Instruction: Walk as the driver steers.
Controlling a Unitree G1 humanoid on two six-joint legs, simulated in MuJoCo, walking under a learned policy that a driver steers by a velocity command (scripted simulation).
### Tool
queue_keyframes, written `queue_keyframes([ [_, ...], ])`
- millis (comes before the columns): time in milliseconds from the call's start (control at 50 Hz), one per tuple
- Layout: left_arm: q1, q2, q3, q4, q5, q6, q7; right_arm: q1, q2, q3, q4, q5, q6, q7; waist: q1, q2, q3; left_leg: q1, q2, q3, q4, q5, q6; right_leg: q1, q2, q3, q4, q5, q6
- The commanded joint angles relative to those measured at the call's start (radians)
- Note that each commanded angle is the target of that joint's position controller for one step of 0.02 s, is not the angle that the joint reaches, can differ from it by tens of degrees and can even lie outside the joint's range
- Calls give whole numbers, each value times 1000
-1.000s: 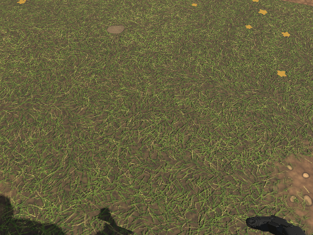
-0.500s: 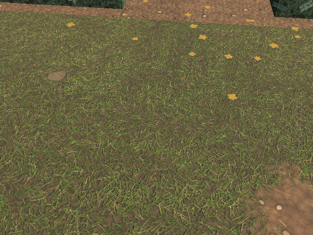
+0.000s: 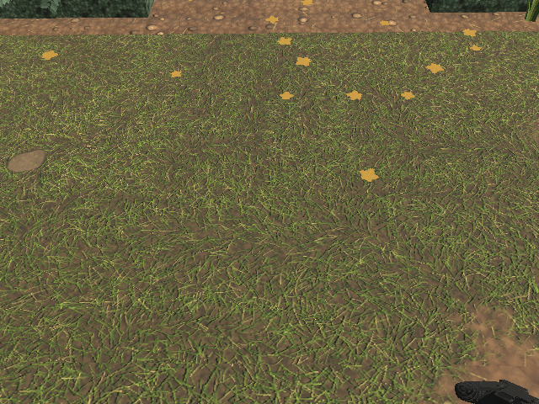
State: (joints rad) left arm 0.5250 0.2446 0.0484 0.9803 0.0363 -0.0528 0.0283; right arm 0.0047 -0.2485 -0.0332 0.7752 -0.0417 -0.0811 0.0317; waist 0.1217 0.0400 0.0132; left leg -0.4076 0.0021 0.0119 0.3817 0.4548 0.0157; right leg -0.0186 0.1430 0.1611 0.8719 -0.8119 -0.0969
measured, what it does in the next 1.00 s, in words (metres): goes down: left foot 0.17 m lower, then right foot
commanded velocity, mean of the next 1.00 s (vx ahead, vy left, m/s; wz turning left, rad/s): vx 0.26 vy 0.00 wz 0.02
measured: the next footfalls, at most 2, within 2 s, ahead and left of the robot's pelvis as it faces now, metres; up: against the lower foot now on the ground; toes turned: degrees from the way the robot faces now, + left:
left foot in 0.04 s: +0.14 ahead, +0.10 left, -0.17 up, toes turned -1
right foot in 0.42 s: +0.37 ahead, -0.12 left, -0.17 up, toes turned -11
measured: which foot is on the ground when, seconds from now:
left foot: up 0.00-0.02, down 0.04-0.44, up 0.46-0.98, down 1.00-1.00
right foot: down 0.00-0.04, up 0.06-0.40, down 0.42-1.00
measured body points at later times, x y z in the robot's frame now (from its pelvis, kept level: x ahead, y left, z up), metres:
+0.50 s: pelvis +0.25 -0.04 -0.10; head +0.28 -0.06 +0.35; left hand +0.48 +0.14 -0.20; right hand +0.15 -0.26 -0.25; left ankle +0.13 +0.10 -0.75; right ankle +0.33 -0.11 -0.82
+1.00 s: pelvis +0.28 -0.02 -0.10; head +0.29 +0.00 +0.35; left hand +0.34 +0.25 -0.23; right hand +0.43 -0.27 -0.20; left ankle +0.25 +0.06 -0.83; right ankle +0.33 -0.11 -0.82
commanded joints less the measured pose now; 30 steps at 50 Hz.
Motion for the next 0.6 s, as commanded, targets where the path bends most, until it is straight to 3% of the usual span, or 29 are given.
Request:
queue_keyframes([
  [20,-60,153,31,-42,-5,31,37,342,-102,-39,72,-4,-25,-48,-196,-38,13,388,108,-68,-348,192,1,-183,-48,45,473,682,-61],
  [40,-81,119,34,-68,-30,36,24,463,-155,-56,98,-7,-19,-49,-227,36,-73,659,207,-117,-206,330,35,-424,13,-20,751,176,-46],
  [60,48,41,21,-104,-76,38,29,536,-180,-45,93,-24,-23,-26,-148,74,-223,1011,379,-180,297,887,40,-729,-6,-34,951,-86,-29],
  [80,96,46,4,-103,-80,32,44,560,-176,-53,93,-7,-23,-8,-169,157,-323,1181,493,-296,386,734,141,-967,-82,-35,1006,1,-32],
  [100,21,72,4,-93,-40,37,46,543,-117,-51,71,1,-15,-8,-211,56,-312,1037,459,-294,282,327,172,-1014,-127,-68,1023,98,-34],
  [120,-63,77,4,-133,-7,44,34,501,-134,-57,62,-3,-15,-23,-204,68,-280,859,468,-393,159,-113,242,-1031,-135,-108,1074,190,-18],
  [140,-257,112,19,-186,24,42,11,435,-105,-42,58,13,-24,-39,-191,-30,-166,643,403,-386,9,-396,218,-1032,-165,-90,905,346,-16],
  [160,-313,92,14,-235,33,48,-10,449,-133,-45,80,17,-39,-46,-174,100,-67,489,481,-466,-15,-367,266,-1032,-192,-46,830,376,2],
  [180,-405,66,4,-269,9,59,-26,428,-80,-27,121,19,-44,-45,-119,23,84,266,392,-351,-106,-311,216,-962,-212,-31,601,444,38],
  [200,-403,37,-5,-273,9,59,-40,403,-45,-14,126,16,-47,-43,-90,-6,116,104,301,-239,-151,-331,183,-799,-201,-47,403,539,55],
  [220,-367,18,-12,-253,10,55,-55,341,-61,-16,116,6,-50,-46,-51,28,92,10,250,-174,-173,-348,171,-655,-193,-65,273,656,66],
  [240,-326,11,-19,-242,9,46,-71,294,-56,-13,107,18,-54,-45,-23,66,66,-28,212,-81,-153,-263,152,-535,-196,-72,120,796,56],
  [260,-310,-4,-27,-222,-1,36,-81,278,-59,-13,104,31,-56,-37,-24,98,31,-55,181,-9,-152,-193,134,-405,-178,-122,-2,868,45],
  [280,-336,0,-29,-215,-12,32,-87,308,-68,-16,113,42,-54,-26,-46,93,5,-35,183,4,-170,-155,134,-329,-151,-174,-43,885,34],
  [320,-450,6,-37,-240,-6,38,-79,390,-84,-20,146,49,-37,-17,-96,51,46,128,213,-6,-171,-99,136,-397,-149,-206,-130,807,13],
  [360,-514,5,-43,-253,4,24,-71,483,-81,-19,183,40,-10,-23,-137,28,64,300,208,5,-84,66,123,-432,-117,-242,-247,744,-11],
  [380,-458,13,-41,-227,9,15,-67,499,-98,-21,190,33,2,-30,-121,41,30,365,194,18,6,144,110,-375,-91,-250,-301,729,-22],
  [400,-340,27,-34,-181,17,2,-63,507,-113,-23,195,34,13,-35,-72,34,-31,368,168,46,159,149,92,-229,-67,-251,-381,786,-37],
  [420,-226,81,-19,-145,29,-11,-53,524,-114,-21,187,40,14,-36,-34,9,-107,264,134,79,338,-28,67,-23,-140,-175,-394,995,-63],
  [440,-120,160,0,-134,47,-12,-45,606,-14,3,156,58,14,-30,-36,-188,-286,9,53,117,692,-710,31,306,-484,123,-288,1541,-178],
  [460,-78,177,13,-132,-23,4,-42,668,-48,-10,174,75,32,-42,-25,-203,-449,-79,-53,-5,926,-1137,23,374,-615,323,-321,1701,-285],
  [480,-144,161,12,-139,-47,16,-32,588,-85,-28,164,64,47,-50,-38,-95,-327,-127,-26,-88,945,-1070,25,233,-555,205,-388,1560,-258],
  [500,-245,107,-6,-146,-37,18,-23,516,-53,-19,141,57,53,-53,-76,-115,-162,-163,4,-68,896,-1025,24,81,-513,114,-457,1421,-213],
  [520,-301,60,-20,-148,-30,17,-18,482,-43,-21,137,44,63,-54,-108,-103,-56,-140,30,-62,819,-971,20,-54,-462,38,-520,1338,-160],
  [560,-336,48,-22,-151,-21,11,-11,512,-33,-26,151,19,95,-46,-158,-115,-28,-7,28,-42,779,-867,7,-218,-409,-60,-575,1309,-116],
  [600,-340,65,-13,-155,-18,-3,-7,523,-23,-34,148,23,112,-45,-186,-100,-62,26,13,-39,788,-825,-1,-245,-404,-113,-583,1344,-122],
])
